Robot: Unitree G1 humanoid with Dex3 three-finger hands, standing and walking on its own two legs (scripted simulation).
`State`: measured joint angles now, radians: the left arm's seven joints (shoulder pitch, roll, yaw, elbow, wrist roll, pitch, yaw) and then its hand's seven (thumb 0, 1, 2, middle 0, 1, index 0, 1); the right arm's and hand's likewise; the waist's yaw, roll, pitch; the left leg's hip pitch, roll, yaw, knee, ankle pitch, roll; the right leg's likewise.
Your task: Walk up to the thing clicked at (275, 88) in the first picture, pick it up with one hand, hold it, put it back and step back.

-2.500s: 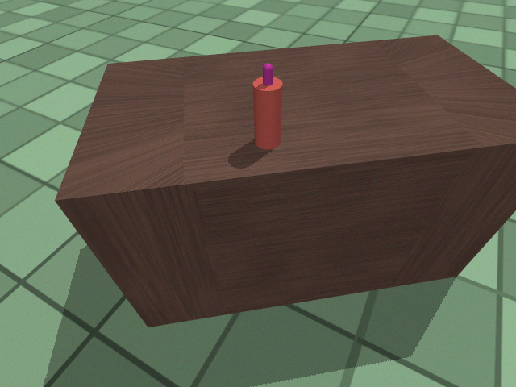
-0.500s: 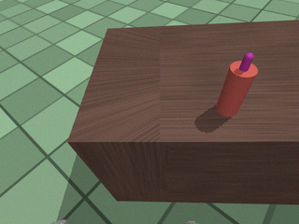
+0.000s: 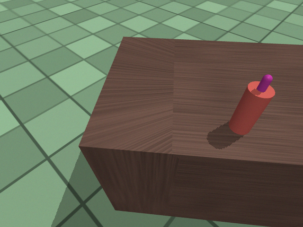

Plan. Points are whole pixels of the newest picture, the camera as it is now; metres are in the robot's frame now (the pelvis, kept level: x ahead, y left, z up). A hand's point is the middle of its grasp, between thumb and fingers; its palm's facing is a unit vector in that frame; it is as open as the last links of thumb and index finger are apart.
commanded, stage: walk up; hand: right
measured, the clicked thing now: (252, 104) +0.45 -0.25 +0.09
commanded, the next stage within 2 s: stand in 0.72 s
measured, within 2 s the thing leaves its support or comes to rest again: neither
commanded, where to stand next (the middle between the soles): +0.03 -0.01 m, yaw -3 degrees
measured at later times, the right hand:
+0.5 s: hand out of the picture +0.09 -0.26 -0.14, palm faces -0.06 +0.93 -0.35, open 7.4 cm
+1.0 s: hand out of the picture +0.09 -0.26 -0.15, palm faces -0.05 +0.94 -0.32, open 7.4 cm
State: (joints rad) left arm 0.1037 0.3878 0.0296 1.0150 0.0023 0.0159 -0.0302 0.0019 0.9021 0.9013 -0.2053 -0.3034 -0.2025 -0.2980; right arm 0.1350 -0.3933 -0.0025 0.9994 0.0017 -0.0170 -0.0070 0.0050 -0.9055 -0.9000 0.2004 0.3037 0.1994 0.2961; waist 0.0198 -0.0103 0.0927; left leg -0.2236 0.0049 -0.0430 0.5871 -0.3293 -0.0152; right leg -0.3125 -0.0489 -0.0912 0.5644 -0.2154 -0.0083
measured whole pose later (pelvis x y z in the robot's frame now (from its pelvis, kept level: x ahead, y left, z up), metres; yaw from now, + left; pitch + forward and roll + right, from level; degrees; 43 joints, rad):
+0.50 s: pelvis +0.00 -0.01 +0.01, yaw +1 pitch -2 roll +0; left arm 0.07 0.35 0.03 1.10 0.01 0.01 -0.03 0.00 0.90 0.90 -0.21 -0.30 -0.20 -0.30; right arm 0.11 -0.37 0.01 1.09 0.00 -0.02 0.00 0.00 -0.91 -0.90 0.20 0.30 0.20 0.30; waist 0.02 0.00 0.07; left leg -0.15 0.00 -0.05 0.41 -0.23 -0.02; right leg -0.24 -0.05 -0.10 0.41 -0.13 -0.01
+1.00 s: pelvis +0.02 -0.01 +0.02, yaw +1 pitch -2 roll +0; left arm 0.10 0.35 0.01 1.15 0.01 -0.02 -0.02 0.00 0.90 0.90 -0.21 -0.30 -0.20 -0.30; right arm 0.13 -0.35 0.01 1.13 -0.01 -0.02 0.01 0.00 -0.91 -0.90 0.20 0.30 0.20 0.30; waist 0.01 0.02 0.04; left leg -0.09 0.01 -0.06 0.35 -0.23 -0.03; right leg -0.19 -0.04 -0.11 0.37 -0.14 -0.01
